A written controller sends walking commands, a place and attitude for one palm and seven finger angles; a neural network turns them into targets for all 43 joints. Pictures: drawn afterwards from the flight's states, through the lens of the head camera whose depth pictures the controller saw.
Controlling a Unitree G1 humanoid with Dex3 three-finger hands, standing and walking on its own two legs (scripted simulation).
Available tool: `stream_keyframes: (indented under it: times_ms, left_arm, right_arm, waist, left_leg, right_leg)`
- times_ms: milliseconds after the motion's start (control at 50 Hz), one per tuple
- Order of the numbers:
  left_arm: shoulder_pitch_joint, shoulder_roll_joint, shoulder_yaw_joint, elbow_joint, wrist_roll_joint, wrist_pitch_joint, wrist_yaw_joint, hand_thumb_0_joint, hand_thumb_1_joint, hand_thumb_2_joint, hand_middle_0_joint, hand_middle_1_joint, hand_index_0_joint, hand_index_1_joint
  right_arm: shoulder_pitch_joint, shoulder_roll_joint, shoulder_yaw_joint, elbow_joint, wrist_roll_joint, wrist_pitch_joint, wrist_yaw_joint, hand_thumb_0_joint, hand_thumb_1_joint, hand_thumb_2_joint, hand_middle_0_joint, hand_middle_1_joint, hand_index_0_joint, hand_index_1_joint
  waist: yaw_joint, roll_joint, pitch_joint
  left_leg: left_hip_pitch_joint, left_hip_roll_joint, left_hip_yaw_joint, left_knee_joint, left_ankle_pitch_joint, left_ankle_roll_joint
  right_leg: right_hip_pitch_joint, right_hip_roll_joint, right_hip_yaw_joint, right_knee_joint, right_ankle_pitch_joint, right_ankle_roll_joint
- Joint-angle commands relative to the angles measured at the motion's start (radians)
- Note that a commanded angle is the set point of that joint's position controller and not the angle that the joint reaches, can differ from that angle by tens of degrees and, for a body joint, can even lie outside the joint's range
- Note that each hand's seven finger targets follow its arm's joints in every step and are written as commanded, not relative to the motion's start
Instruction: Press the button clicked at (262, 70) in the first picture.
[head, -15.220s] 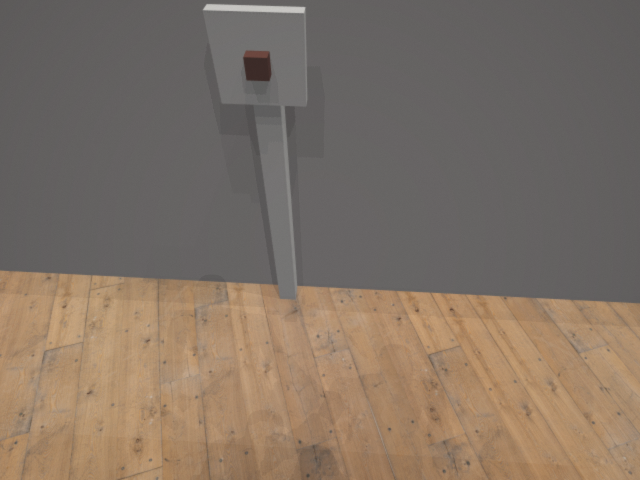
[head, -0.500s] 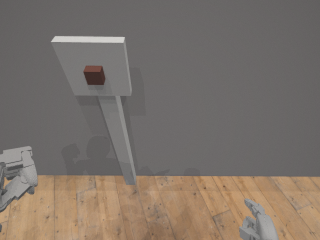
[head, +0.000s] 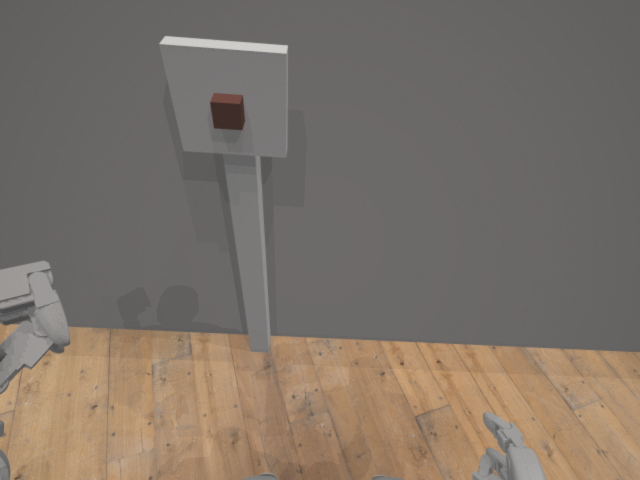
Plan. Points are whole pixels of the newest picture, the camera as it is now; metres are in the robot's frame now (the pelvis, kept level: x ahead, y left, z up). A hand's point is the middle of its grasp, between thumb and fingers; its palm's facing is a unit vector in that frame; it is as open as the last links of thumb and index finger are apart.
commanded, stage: step back with the hand held close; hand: left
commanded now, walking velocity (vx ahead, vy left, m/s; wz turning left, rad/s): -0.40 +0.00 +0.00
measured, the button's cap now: (228, 110) +0.60 +0.18 +0.16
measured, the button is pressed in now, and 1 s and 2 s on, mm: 0 0 0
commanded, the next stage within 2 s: stop stepping back and stand still in 0.22 s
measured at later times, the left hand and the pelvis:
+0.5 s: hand out of the picture +0.09 +0.21 +0.20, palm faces +0.31 -0.82 -0.48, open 3.1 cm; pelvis -0.11 -0.02 +0.00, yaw -3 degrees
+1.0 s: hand out of the picture +0.02 +0.23 +0.19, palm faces +0.40 -0.78 -0.48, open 3.1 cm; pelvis -0.16 -0.01 +0.01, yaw -2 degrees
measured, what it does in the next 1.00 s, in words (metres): walks backwards: right foot, then left foot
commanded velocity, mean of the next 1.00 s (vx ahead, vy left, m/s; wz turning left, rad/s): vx -0.05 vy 0.01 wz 0.00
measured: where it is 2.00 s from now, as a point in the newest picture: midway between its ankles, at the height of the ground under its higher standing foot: outside the picture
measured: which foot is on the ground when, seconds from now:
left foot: down 0.00-0.46, up 0.48-0.64, down 0.66-1.00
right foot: up 0.00-0.22, down 0.24-0.72, up 0.74-0.86, down 0.88-1.00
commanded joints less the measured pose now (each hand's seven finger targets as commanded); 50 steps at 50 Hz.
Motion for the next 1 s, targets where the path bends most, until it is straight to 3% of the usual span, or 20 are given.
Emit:
stream_keyframes:
  times_ms: [0, 160, 240, 320, 360, 400, 420, 440, 460, 500, 540, 600, 640, 660, 700, 760, 820, 860, 920, 980]
  left_arm:
    - [0.022, 0.156, 0.150, -0.202, -0.008, -0.082, 0.018, 0.000, 0.900, 0.900, -1.300, -1.500, -1.300, -1.500]
    - [0.054, 0.141, 0.070, -0.253, -0.056, -0.079, -0.009, 0.000, 0.900, 0.900, -1.300, -1.500, -1.300, -1.500]
    - [0.019, 0.275, 0.185, -0.315, -0.080, -0.121, -0.001, 0.000, 0.900, 0.900, -1.300, -1.500, -1.300, -1.500]
    - [0.066, 0.239, 0.185, -0.281, -0.083, -0.098, -0.022, 0.000, 0.900, 0.900, -1.300, -1.500, -1.300, -1.500]
    - [0.132, 0.202, 0.169, -0.179, -0.097, -0.063, -0.035, 0.000, 0.900, 0.900, -1.300, -1.500, -1.300, -1.500]
    - [0.148, 0.201, 0.188, -0.136, -0.099, -0.023, -0.031, 0.000, 0.900, 0.900, -1.300, -1.500, -1.300, -1.500]
    - [0.138, 0.205, 0.186, -0.107, -0.090, -0.013, -0.027, 0.000, 0.900, 0.900, -1.300, -1.500, -1.300, -1.500]
    - [0.121, 0.209, 0.171, -0.084, -0.093, -0.003, -0.023, 0.000, 0.900, 0.900, -1.300, -1.500, -1.300, -1.500]
    - [0.079, 0.219, 0.166, -0.112, -0.099, 0.005, -0.016, 0.000, 0.900, 0.900, -1.300, -1.500, -1.300, -1.500]
    - [0.038, 0.162, 0.118, -0.059, -0.065, 0.008, -0.024, 0.000, 0.900, 0.900, -1.300, -1.500, -1.300, -1.500]
    - [-0.070, 0.131, 0.047, -0.027, -0.038, -0.009, -0.023, 0.000, 0.900, 0.900, -1.300, -1.500, -1.300, -1.500]
    - [-0.148, 0.115, 0.019, -0.034, -0.012, -0.027, -0.003, 0.000, 0.900, 0.900, -1.300, -1.500, -1.300, -1.500]
    - [-0.131, 0.150, 0.052, -0.200, -0.019, -0.043, 0.010, 0.000, 0.900, 0.900, -1.300, -1.500, -1.300, -1.500]
    - [-0.079, 0.191, 0.085, -0.259, -0.020, -0.052, 0.015, 0.000, 0.900, 0.900, -1.300, -1.500, -1.300, -1.500]
    - [-0.056, 0.222, 0.111, -0.381, -0.015, -0.067, 0.020, 0.000, 0.900, 0.900, -1.300, -1.500, -1.300, -1.500]
    - [0.061, 0.182, 0.119, -0.311, -0.042, -0.043, 0.012, 0.000, 0.900, 0.900, -1.300, -1.500, -1.300, -1.500]
    - [0.177, 0.148, 0.144, -0.154, -0.047, -0.032, 0.009, 0.000, 0.900, 0.900, -1.300, -1.500, -1.300, -1.500]
    - [0.178, 0.145, 0.151, -0.057, -0.049, -0.032, 0.003, 0.000, 0.900, 0.900, -1.300, -1.500, -1.300, -1.500]
    - [0.066, 0.134, 0.107, -0.004, -0.045, -0.011, 0.001, 0.000, 0.900, 0.900, -1.300, -1.500, -1.300, -1.500]
    - [-0.048, 0.106, 0.048, 0.002, -0.027, -0.007, 0.000, 0.000, 0.900, 0.900, -1.300, -1.500, -1.300, -1.500]
  right_arm:
    - [-0.125, -0.121, -0.066, -0.151, -0.004, -0.085, 0.012, 0.000, -0.900, -0.900, 0.200, 0.300, 0.200, 0.300]
    - [-0.101, -0.105, -0.043, -0.060, -0.014, -0.102, 0.044, 0.000, -0.900, -0.900, 0.200, 0.300, 0.200, 0.300]
    - [-0.139, -0.075, -0.023, -0.061, -0.004, -0.073, 0.022, 0.000, -0.900, -0.900, 0.200, 0.300, 0.200, 0.300]
    - [-0.139, -0.119, -0.053, -0.093, 0.012, -0.082, 0.008, 0.000, -0.900, -0.900, 0.200, 0.300, 0.200, 0.300]
    - [-0.166, -0.120, -0.050, -0.116, 0.020, -0.085, 0.018, 0.000, -0.900, -0.900, 0.200, 0.300, 0.200, 0.300]
    - [-0.182, -0.110, -0.038, -0.135, 0.014, -0.058, 0.012, 0.000, -0.900, -0.900, 0.200, 0.300, 0.200, 0.300]
    - [-0.165, -0.105, -0.039, -0.125, 0.017, -0.039, 0.010, 0.000, -0.900, -0.900, 0.200, 0.300, 0.200, 0.300]
    - [-0.166, -0.104, -0.052, -0.113, 0.030, -0.024, 0.008, 0.000, -0.900, -0.900, 0.200, 0.300, 0.200, 0.300]
    - [-0.185, -0.124, -0.069, -0.094, 0.030, -0.019, 0.009, 0.000, -0.900, -0.900, 0.200, 0.300, 0.200, 0.300]
    - [-0.158, -0.099, -0.045, -0.060, 0.022, -0.025, 0.008, 0.000, -0.900, -0.900, 0.200, 0.300, 0.200, 0.300]
    - [-0.174, -0.095, -0.020, -0.081, 0.018, -0.054, 0.002, 0.000, -0.900, -0.900, 0.200, 0.300, 0.200, 0.300]
    - [-0.154, -0.116, -0.036, -0.068, 0.010, -0.102, -0.018, 0.000, -0.900, -0.900, 0.200, 0.300, 0.200, 0.300]
    - [-0.105, -0.134, -0.052, -0.092, 0.011, -0.123, -0.015, 0.000, -0.900, -0.900, 0.200, 0.300, 0.200, 0.300]
    - [-0.086, -0.149, -0.062, -0.112, 0.020, -0.122, -0.012, 0.000, -0.900, -0.900, 0.200, 0.300, 0.200, 0.300]
    - [-0.045, -0.098, -0.043, -0.124, 0.008, -0.123, 0.024, 0.000, -0.900, -0.900, 0.200, 0.300, 0.200, 0.300]
    - [-0.095, -0.119, -0.056, -0.110, 0.021, -0.135, 0.042, 0.000, -0.900, -0.900, 0.200, 0.300, 0.200, 0.300]
    - [-0.112, -0.112, -0.040, -0.111, 0.033, -0.113, 0.038, 0.000, -0.900, -0.900, 0.200, 0.300, 0.200, 0.300]
    - [-0.114, -0.098, -0.039, -0.120, 0.028, -0.087, 0.032, 0.000, -0.900, -0.900, 0.200, 0.300, 0.200, 0.300]
    - [-0.106, -0.098, -0.053, -0.099, 0.028, -0.055, 0.025, 0.000, -0.900, -0.900, 0.200, 0.300, 0.200, 0.300]
    - [-0.134, -0.097, -0.036, -0.082, 0.014, -0.057, 0.019, 0.000, -0.900, -0.900, 0.200, 0.300, 0.200, 0.300]
  waist:
    - [0.028, 0.105, -0.090]
    - [0.031, 0.213, -0.195]
    - [0.038, -0.056, -0.241]
    - [0.025, 0.073, -0.364]
    - [0.039, 0.196, -0.256]
    - [0.033, 0.204, -0.097]
    - [0.019, 0.057, -0.061]
    - [0.024, -0.202, 0.004]
    - [0.038, -0.316, 0.069]
    - [0.006, -0.189, 0.106]
    - [0.003, -0.121, 0.140]
    - [0.028, -0.108, 0.079]
    - [0.019, 0.039, -0.102]
    - [0.028, 0.145, -0.220]
    - [0.014, 0.316, -0.297]
    - [0.032, 0.118, -0.176]
    - [0.024, 0.158, -0.102]
    - [0.016, 0.058, -0.042]
    - [0.010, -0.257, 0.034]
    - [0.002, -0.273, 0.023]
  left_leg:
    - [-0.173, 0.303, -0.344, -0.449, -0.369, 0.081]
    - [0.219, 0.153, -0.178, -0.450, -0.068, -0.112]
    - [0.421, 0.048, -0.009, -0.062, 0.047, -0.099]
    - [0.602, 0.121, -0.101, -0.164, 0.601, -0.030]
    - [0.437, 0.175, -0.185, -0.358, 0.168, -0.011]
    - [0.158, 0.105, -0.142, -0.453, -0.331, -0.104]
    - [0.192, 0.013, -0.020, -0.213, -0.273, -0.142]
    - [0.273, -0.048, -0.022, 0.212, -0.194, -0.147]
    - [0.186, -0.048, -0.100, 0.520, -0.183, -0.138]
    - [-0.080, 0.023, -0.088, 0.520, -0.091, -0.113]
    - [-0.059, 0.063, -0.022, 0.227, -0.100, -0.091]
    - [0.049, 0.027, 0.029, -0.115, -0.091, -0.057]
    - [0.298, 0.030, 0.020, -0.301, 0.189, -0.029]
    - [0.506, 0.134, -0.059, -0.205, 0.528, 0.003]
    - [0.697, 0.223, -0.234, -0.144, 0.995, 0.073]
    - [0.331, 0.225, -0.209, -0.275, 0.427, 0.042]
    - [0.103, 0.164, -0.082, -0.280, 0.074, -0.012]
    - [-0.021, 0.095, -0.039, -0.236, -0.209, -0.053]
    - [0.083, -0.003, -0.021, 0.138, -0.263, -0.089]
    - [0.083, 0.029, -0.045, 0.168, -0.237, -0.070]
  right_leg:
    - [0.203, 0.015, 0.055, 0.242, -0.109, -0.004]
    - [0.283, 0.030, -0.054, -0.553, -0.076, -0.057]
    - [0.073, -0.205, 0.071, -0.589, 0.364, -0.081]
    - [0.111, -0.007, -0.040, -0.314, 0.346, 0.023]
    - [0.145, 0.041, -0.052, -0.294, -0.184, -0.001]
    - [0.233, 0.035, -0.070, -0.499, -0.264, -0.062]
    - [0.103, -0.066, 0.008, -0.617, -0.337, -0.110]
    - [-0.229, -0.269, 0.256, -0.769, -0.560, -0.169]
    - [-0.364, -0.410, 0.380, -0.819, -0.576, -0.235]
    - [-0.112, -0.335, 0.162, -0.706, -0.201, -0.191]
    - [0.042, -0.260, 0.049, -0.623, 0.042, -0.130]
    - [0.233, -0.253, 0.088, -0.485, 0.400, -0.128]
    - [0.318, -0.177, 0.054, -0.236, 0.660, -0.059]
    - [0.231, -0.118, -0.003, -0.093, 0.589, -0.018]
    - [-0.028, -0.036, -0.037, 0.013, -0.060, -0.011]
    - [0.168, -0.043, -0.019, -0.121, -0.134, -0.011]
    - [0.334, -0.042, -0.076, -0.346, 0.076, 0.001]
    - [0.354, -0.102, 0.035, -0.474, 0.056, -0.029]
    - [0.007, -0.314, 0.388, -0.748, -0.405, -0.136]
    - [0.046, -0.302, 0.259, -0.684, -0.216, -0.137]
